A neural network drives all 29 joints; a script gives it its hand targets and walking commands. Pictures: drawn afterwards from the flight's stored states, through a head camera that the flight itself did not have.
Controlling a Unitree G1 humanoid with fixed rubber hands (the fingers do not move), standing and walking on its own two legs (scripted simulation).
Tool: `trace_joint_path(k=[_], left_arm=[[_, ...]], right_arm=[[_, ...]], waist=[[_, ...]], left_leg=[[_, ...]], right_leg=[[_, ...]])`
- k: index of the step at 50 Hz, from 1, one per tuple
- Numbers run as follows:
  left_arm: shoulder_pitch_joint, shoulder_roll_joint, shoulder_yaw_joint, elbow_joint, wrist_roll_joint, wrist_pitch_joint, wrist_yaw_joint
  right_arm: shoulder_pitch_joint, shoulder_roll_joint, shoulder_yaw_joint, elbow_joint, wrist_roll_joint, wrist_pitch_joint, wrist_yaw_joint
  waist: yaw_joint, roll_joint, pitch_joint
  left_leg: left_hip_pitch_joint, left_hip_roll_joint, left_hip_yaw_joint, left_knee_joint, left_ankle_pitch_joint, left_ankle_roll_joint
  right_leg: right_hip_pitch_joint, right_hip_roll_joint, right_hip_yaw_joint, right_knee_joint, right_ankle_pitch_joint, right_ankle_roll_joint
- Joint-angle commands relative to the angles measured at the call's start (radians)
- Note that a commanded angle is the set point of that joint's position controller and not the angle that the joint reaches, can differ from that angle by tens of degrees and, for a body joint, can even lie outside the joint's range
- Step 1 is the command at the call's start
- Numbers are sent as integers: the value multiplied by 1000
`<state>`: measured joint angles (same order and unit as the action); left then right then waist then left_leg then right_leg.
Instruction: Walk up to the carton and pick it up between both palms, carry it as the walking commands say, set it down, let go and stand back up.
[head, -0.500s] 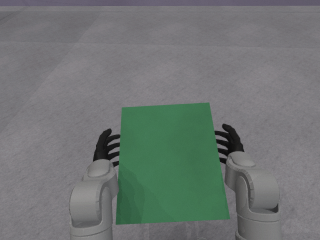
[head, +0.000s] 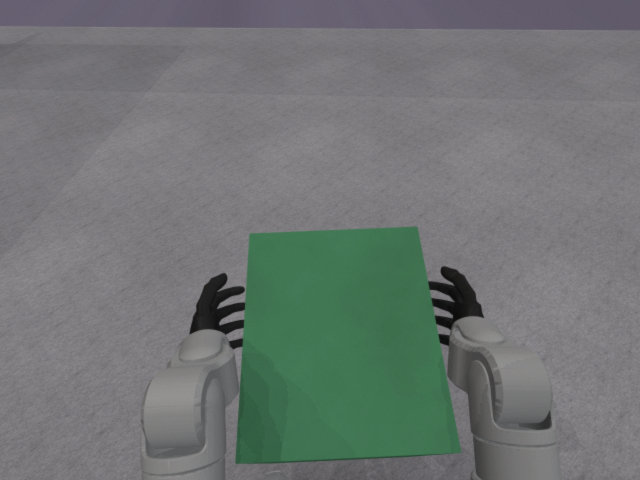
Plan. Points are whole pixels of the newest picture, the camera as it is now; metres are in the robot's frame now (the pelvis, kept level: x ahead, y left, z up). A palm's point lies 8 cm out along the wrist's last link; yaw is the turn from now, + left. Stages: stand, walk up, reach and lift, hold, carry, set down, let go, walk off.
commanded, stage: carry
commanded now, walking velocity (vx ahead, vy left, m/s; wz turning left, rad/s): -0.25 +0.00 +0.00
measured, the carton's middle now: (337, 356) +0.29 +0.01 -0.01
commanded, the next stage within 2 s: none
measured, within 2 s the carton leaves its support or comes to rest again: neither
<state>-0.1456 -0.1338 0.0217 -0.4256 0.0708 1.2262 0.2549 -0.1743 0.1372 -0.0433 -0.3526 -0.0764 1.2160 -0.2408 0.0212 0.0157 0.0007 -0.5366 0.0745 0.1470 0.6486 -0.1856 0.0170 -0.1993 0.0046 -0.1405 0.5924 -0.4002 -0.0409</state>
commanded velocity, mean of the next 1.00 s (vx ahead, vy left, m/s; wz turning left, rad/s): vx -0.09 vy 0.00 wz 0.00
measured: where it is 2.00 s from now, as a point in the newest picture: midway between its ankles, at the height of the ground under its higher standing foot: outside the picture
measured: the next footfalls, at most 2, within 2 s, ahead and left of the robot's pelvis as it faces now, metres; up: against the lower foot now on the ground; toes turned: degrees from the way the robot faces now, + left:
left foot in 0.26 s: -0.04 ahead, +0.12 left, +0.00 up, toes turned +8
right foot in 0.56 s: -0.19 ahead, -0.08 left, +0.00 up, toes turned +1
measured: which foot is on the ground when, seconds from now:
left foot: up 0.00-0.24, down 0.26-0.58, up 0.60-0.86, down 0.88-1.00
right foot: down 0.00-0.28, up 0.30-0.54, down 0.56-1.00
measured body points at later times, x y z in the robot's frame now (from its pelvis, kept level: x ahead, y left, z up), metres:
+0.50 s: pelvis -0.18 +0.01 -0.01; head -0.15 +0.02 +0.44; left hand +0.10 +0.17 +0.07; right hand +0.12 -0.12 +0.07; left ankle -0.08 +0.11 -0.72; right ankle -0.20 -0.08 -0.69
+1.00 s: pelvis -0.28 +0.00 +0.00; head -0.31 -0.01 +0.45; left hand -0.02 +0.15 +0.07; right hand +0.01 -0.13 +0.08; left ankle -0.23 +0.11 -0.72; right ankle -0.23 -0.08 -0.72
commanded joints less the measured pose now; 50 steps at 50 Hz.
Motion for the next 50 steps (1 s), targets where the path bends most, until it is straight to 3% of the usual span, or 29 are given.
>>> trace_joint_path(k=[1, 4, 7, 9, 10, 12, 13, 14, 15, 17, 22, 24, 27, 28, 30, 31, 33, 35, 37, 39, 40, 41, 42, 43, 45, 46, 48, 49, 50], left_arm=[[-420, -1054, -566, -89, -361, -34, -264], [-440, -964, -507, -119, -331, -32, -253], [-414, -959, -502, -39, -325, -16, -239], [-316, -922, -489, -12, -302, -12, -233], [-339, -980, -520, -18, -324, -19, -235], [-268, -990, -518, 12, -332, -25, -239], [-343, -1033, -552, -44, -346, -31, -239], [-381, -1061, -581, -75, -371, -32, -243], [-430, -1076, -586, -103, -381, -38, -235], [-457, -1066, -606, -162, -376, -71, -251], [-496, -1073, -616, -172, -399, -57, -253], [-508, -1086, -614, -185, -414, -48, -257], [-465, -1060, -595, -112, -380, -40, -255], [-449, -1047, -588, -87, -368, -29, -261], [-531, -1064, -589, -145, -380, -50, -271], [-513, -1097, -550, -119, -361, -55, -273], [-458, -1042, -526, -83, -355, -35, -274], [-486, -1049, -527, -78, -349, -31, -264], [-438, -949, -452, 62, -287, -39, -260], [-382, -966, -440, 69, -270, -48, -248], [-289, -911, -384, 255, -222, -65, -259], [-282, -885, -358, 258, -200, -88, -255], [-240, -852, -337, 331, -188, -97, -263], [-399, -1019, -523, -20, -313, -95, -250], [-499, -1043, -521, 0, -325, -102, -264], [-398, -907, -387, 246, -230, -123, -265], [-507, -879, -402, 200, -232, -158, -269], [-548, -925, -434, 140, -269, -185, -273], [-615, -956, -482, -2, -335, -184, -254]], right_arm=[[-533, 1002, 599, -234, 368, -45, 227], [-503, 1014, 624, -182, 390, -27, 222], [-462, 955, 562, -109, 356, -8, 203], [-401, 919, 545, -94, 339, 2, 197], [-425, 942, 549, -145, 344, -14, 200], [-347, 927, 520, -130, 327, -21, 206], [-375, 987, 537, -164, 354, -34, 221], [-340, 1000, 514, -153, 339, -40, 220], [-418, 1005, 516, -219, 353, -53, 212], [-478, 1039, 586, -244, 378, -67, 241], [-484, 1025, 547, -203, 374, -51, 246], [-469, 1051, 553, -191, 361, -39, 236], [-438, 1009, 549, -171, 349, -38, 229], [-382, 1003, 549, -116, 327, -22, 229], [-450, 1025, 557, -163, 331, -35, 231], [-607, 1062, 632, -283, 381, -43, 239], [-553, 1029, 601, -205, 373, -34, 226], [-487, 1047, 591, -141, 357, -22, 219], [-475, 952, 522, -8, 318, -23, 225], [-468, 979, 538, -15, 330, -23, 223], [-371, 852, 425, 124, 243, -53, 221], [-420, 857, 440, 95, 256, -78, 225], [-354, 813, 399, 165, 225, -86, 228], [-499, 1005, 579, -178, 359, -79, 223], [-539, 1000, 511, -84, 332, -98, 237], [-485, 855, 386, 115, 247, -124, 245], [-472, 863, 368, 174, 223, -150, 251], [-508, 891, 378, 107, 230, -182, 244], [-536, 909, 395, -36, 274, -184, 221]], waist=[[-13, -20, -177], [-20, -147, -244], [-19, -156, -316], [-12, -304, -328], [-19, -261, -415], [-27, -131, -498], [-21, 175, -480], [-28, 315, -488], [-30, 194, -473], [-31, 89, -426], [-14, 174, -393], [-24, 122, -459], [-15, 223, -491], [-10, 134, -429], [-18, -273, -392], [-11, -333, -317], [-12, -134, -266], [-19, -62, -290], [-19, -153, -338], [-13, -171, -433], [-15, -158, -419], [-19, -224, -439], [-25, -132, -422], [-28, -103, -434], [-25, 77, -397], [-23, 13, -413], [-27, -41, -334], [-26, 30, -348], [-27, -25, -282]], left_leg=[[-97, -47, -204, 629, -205, -54], [-138, -51, -156, 561, -232, -33], [-86, -21, -125, 326, -291, -45], [20, -46, -82, 106, -311, -17], [65, -54, -69, -42, -182, -22], [361, 42, -105, -195, 251, -16], [514, 201, -253, -173, 768, 41], [578, 363, -425, -140, 1059, 136], [529, 361, -398, -129, 1070, 182], [260, 350, -387, -264, 532, 216], [188, 195, -244, -414, -177, 100], [275, 229, -317, -409, -144, 68], [247, 122, -159, -352, -128, -31], [102, 72, -131, -318, -140, -68], [33, -30, -68, 122, -236, -79], [17, 14, -145, 209, -203, -59], [-19, -57, -146, 332, -192, -34], [-26, -39, -161, 355, -150, -22], [-41, -38, -121, 173, -241, -11], [12, -50, -81, -23, -244, -14], [60, -56, -54, -89, -206, -15], [108, -46, -35, -158, -154, -21], [243, -15, -33, -167, -7, -16], [400, 41, -90, -220, 47, 2], [411, 131, -188, -231, 104, 51], [367, 157, -220, -237, 53, 67], [235, 104, -168, -267, -165, 36], [257, 82, -146, -244, -150, 37], [179, 72, -145, -264, -234, 27]], right_leg=[[-222, -380, 264, -328, 279, -169], [-3, -346, 249, -165, 776, -128], [111, -332, 254, -84, 895, -139], [114, -296, 217, -25, 1044, -126], [172, -281, 207, 34, 1074, -111], [1, -226, 134, 96, 829, -42], [-225, -159, 117, 159, 324, 3], [-405, -68, 68, 250, -170, 45], [-385, -20, 67, 388, -223, 62], [-289, -14, 110, 588, -160, 60], [-199, -21, 31, 424, -61, 48], [-170, -15, 57, 207, -69, 16], [84, -20, -17, -171, 15, 11], [169, -87, 82, -214, -9, -21], [-1, -425, 472, -407, -155, -128], [-118, -430, 384, -409, -81, -157], [-170, -342, 317, -404, -123, -107], [-64, -311, 249, -296, 210, -99], [125, -299, 232, -160, 783, -100], [268, -271, 181, -61, 999, -82], [229, -244, 150, -45, 1012, -78], [233, -248, 139, -39, 960, -56], [57, -275, 170, -93, 747, -16], [-59, -262, 177, -124, 496, -30], [-172, -180, 150, -144, 158, 6], [-132, -163, 135, -155, 165, 30], [-139, -154, 138, -178, 48, 9], [-137, -168, 150, -176, 70, 0], [-159, -162, 160, -201, -33, -1]])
